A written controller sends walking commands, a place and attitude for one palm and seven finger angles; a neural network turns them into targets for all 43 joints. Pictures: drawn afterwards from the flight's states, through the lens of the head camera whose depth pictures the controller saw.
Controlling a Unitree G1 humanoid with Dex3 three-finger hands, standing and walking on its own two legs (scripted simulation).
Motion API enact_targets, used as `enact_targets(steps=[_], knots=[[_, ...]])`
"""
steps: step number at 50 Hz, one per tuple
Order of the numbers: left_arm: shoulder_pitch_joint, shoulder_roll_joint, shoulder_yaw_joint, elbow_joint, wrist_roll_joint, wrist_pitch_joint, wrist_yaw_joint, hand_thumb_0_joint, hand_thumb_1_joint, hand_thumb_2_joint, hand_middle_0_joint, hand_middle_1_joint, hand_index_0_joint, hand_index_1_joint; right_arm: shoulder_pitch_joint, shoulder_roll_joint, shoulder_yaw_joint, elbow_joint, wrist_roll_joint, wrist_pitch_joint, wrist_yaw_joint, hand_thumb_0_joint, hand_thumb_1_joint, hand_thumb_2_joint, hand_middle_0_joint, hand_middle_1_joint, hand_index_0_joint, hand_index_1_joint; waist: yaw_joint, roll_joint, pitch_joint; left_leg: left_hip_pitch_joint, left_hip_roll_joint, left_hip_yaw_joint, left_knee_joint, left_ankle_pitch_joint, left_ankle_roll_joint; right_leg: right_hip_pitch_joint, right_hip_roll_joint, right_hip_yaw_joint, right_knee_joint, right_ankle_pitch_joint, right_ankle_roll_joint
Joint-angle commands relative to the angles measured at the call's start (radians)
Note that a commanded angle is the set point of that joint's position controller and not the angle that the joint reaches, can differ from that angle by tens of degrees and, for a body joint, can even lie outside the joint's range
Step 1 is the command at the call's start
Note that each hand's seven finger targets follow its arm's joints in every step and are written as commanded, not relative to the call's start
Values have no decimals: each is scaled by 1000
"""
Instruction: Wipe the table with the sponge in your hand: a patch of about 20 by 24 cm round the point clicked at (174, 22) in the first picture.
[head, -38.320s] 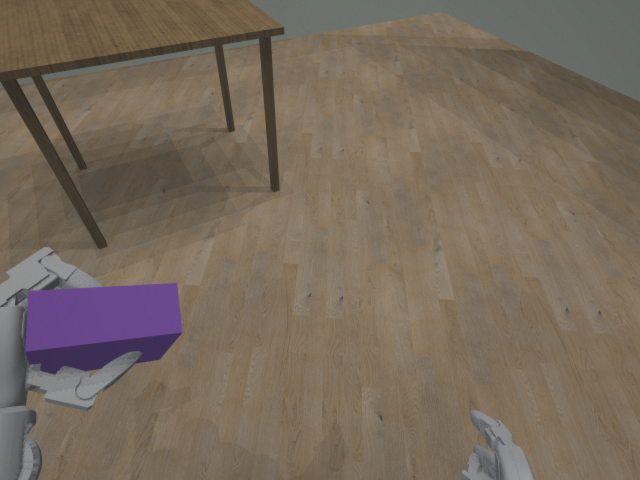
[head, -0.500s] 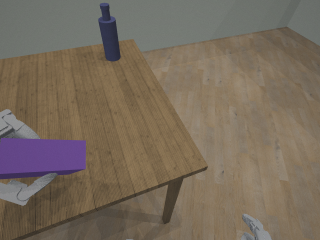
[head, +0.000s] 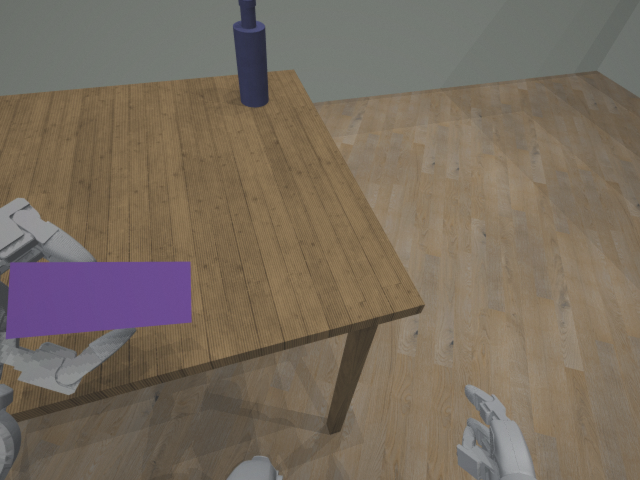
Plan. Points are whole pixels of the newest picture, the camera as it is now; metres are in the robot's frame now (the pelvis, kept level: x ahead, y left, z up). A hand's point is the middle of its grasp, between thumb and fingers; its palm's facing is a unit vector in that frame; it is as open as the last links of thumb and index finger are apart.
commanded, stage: step back with the hand held close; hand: left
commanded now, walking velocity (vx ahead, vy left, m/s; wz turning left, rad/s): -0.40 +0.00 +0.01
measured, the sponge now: (127, 298) +0.23 +0.19 +0.19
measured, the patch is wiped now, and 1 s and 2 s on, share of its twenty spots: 0.95 0.95 0.95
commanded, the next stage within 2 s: stop stepping back and stand still in 0.54 s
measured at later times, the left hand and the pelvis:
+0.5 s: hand (36, 424) +0.12 +0.20 +0.22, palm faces +0.29 -0.87 -0.41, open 9.3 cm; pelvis -0.10 -0.01 +0.02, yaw -1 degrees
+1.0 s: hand out of the picture -0.05 +0.18 +0.21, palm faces +0.35 -0.86 -0.37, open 9.3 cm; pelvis -0.26 -0.04 +0.01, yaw -1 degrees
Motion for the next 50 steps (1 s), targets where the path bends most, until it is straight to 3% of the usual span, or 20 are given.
enact_targets(steps=[1,5,8,12,15,16,17,19,24,26,29,31,36,38,39,40,41,44,48,50], knots=[[-82,211,151,-229,-20,-70,32,0,100,1300,-1200,-1600,-1200,-1600,-78,-115,-71,-142,-5,-23,-8,0,-900,-900,200,300,200,300,-30,-38,-151,180,63,-76,-54,10,21,-60,-221,160,-140,281,-93],[-27,186,198,-191,-9,-86,35,0,100,1300,-1200,-1600,-1200,-1600,-71,-146,-90,-155,-9,-42,-7,0,-900,-900,200,300,200,300,-19,362,-169,-54,285,-318,-519,-283,134,105,53,-8,318,-233,11],[-82,183,187,-201,-15,-88,35,0,100,1300,-1200,-1600,-1200,-1600,-37,-135,-103,-122,-9,-75,10,0,-900,-900,200,300,200,300,-5,252,-186,168,255,-209,-405,85,139,-31,31,18,309,-258,11],[-67,144,117,-214,-19,-76,22,0,100,1300,-1200,-1600,-1200,-1600,-49,-128,-77,-110,-10,-103,19,0,-900,-900,200,300,200,300,7,262,-186,198,228,-165,-387,97,94,99,24,27,-26,-153,-9],[-74,168,114,-218,-9,-87,10,0,100,1300,-1200,-1600,-1200,-1600,-56,-108,-66,-110,-7,-95,20,0,-900,-900,200,300,200,300,5,76,-160,185,105,-43,-130,-72,23,130,-81,56,-367,120,-69],[-89,191,109,-225,-10,-87,15,0,100,1300,-1200,-1600,-1200,-1600,-43,-111,-85,-113,14,-103,8,0,-900,-900,200,300,200,300,-2,-166,-141,171,-16,88,165,-175,-41,17,-241,184,-384,156,-147],[-31,186,107,-193,-13,-70,22,0,100,1300,-1200,-1600,-1200,-1600,-65,-114,-103,-112,23,-92,6,0,-900,-900,200,300,200,300,7,-284,-144,139,-52,34,468,-182,-38,-65,-377,311,-413,314,-213],[3,196,154,-184,-10,-43,17,0,100,1300,-1200,-1600,-1200,-1600,-96,-57,-63,-121,2,-52,12,0,-900,-900,200,300,200,300,-16,-180,-166,16,-12,-44,528,-209,-32,49,-361,214,-261,645,-212],[2,200,174,-122,-14,-62,42,0,100,1300,-1200,-1600,-1200,-1600,-99,-80,-57,-116,4,-15,-10,0,-900,-900,200,300,200,300,-30,-94,-155,89,19,20,-77,-131,-9,203,-305,181,-128,729,-129],[11,193,167,-187,-27,-78,40,0,100,1300,-1200,-1600,-1200,-1600,-54,-101,-76,-132,8,-13,-9,0,-900,-900,200,300,200,300,-36,-48,-207,249,54,37,-307,135,14,176,-233,125,-50,538,-67],[64,187,188,-189,-39,-91,28,0,100,1300,-1200,-1600,-1200,-1600,-53,-150,-130,-147,16,-57,9,0,-900,-900,200,300,200,300,-15,237,-207,481,389,-207,-339,810,163,-190,13,23,307,-289,25],[-20,190,185,-292,-21,-84,22,0,100,1300,-1200,-1600,-1200,-1600,-11,-126,-115,-106,-11,-81,29,0,-900,-900,200,300,200,300,-38,308,-174,375,331,-169,-309,840,185,-169,8,85,418,-274,28],[-56,150,137,-221,-10,-54,20,0,100,1300,-1200,-1600,-1200,-1600,-32,-147,-102,-138,20,-116,44,0,-900,-900,200,300,200,300,-18,255,-85,127,235,-50,-335,-4,100,112,-22,23,52,-130,5],[-92,156,126,-164,11,-30,18,0,100,1300,-1200,-1600,-1200,-1600,-30,-149,-95,-146,16,-90,33,0,-900,-900,200,300,200,300,-9,125,-81,20,118,18,-155,-280,61,279,-4,-34,-171,17,-6],[-95,198,139,-141,22,-21,12,0,100,1300,-1200,-1600,-1200,-1600,-28,-138,-97,-146,14,-72,32,0,-900,-900,200,300,200,300,-16,-48,-82,26,23,89,86,-301,39,230,-91,48,-279,27,-52],[-121,203,136,-135,11,-12,12,0,100,1300,-1200,-1600,-1200,-1600,-57,-122,-94,-153,18,-60,24,0,-900,-900,200,300,200,300,-11,-254,-74,18,-32,90,390,-234,15,93,-277,350,-429,-165,-143],[-120,175,106,-112,-8,1,5,0,100,1300,-1200,-1600,-1200,-1600,-48,-131,-101,-104,16,-53,19,0,-900,-900,200,300,200,300,-26,-322,-65,66,-28,-6,553,-133,9,-45,-330,495,-521,-338,-163],[-140,195,121,-125,-11,17,-5,0,100,1300,-1200,-1600,-1200,-1600,-93,-98,-66,-64,4,-5,19,0,-900,-900,200,300,200,300,-58,-94,-29,176,27,8,420,-53,19,-242,-287,270,-461,-415,-127],[-113,187,109,-150,-13,17,21,0,100,1300,-1200,-1600,-1200,-1600,-86,-86,-40,-74,0,-27,-5,0,-900,-900,200,300,200,300,-35,-147,-134,342,-8,127,-89,-168,74,-111,-238,157,-377,-429,-84],[-124,196,117,-185,-16,5,29,0,100,1300,-1200,-1600,-1200,-1600,-71,-127,-42,-111,-4,-44,-15,0,-900,-900,200,300,200,300,-35,169,-125,324,69,-25,-480,-293,140,-17,-90,47,-15,-362,-51]])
